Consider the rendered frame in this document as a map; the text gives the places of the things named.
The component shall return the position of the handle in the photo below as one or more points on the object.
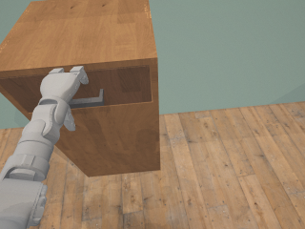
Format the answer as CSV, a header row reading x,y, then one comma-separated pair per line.
x,y
88,102

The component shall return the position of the robot left forearm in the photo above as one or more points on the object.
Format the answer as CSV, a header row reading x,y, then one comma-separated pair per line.
x,y
30,160

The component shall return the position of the left robot hand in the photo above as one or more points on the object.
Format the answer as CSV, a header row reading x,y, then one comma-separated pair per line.
x,y
64,85

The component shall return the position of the cabinet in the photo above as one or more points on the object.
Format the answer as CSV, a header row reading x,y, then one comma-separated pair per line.
x,y
97,34

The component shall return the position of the left robot upper arm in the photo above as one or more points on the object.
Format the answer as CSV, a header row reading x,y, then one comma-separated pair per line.
x,y
22,203

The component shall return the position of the drawer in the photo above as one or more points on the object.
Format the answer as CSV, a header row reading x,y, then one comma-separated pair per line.
x,y
121,85

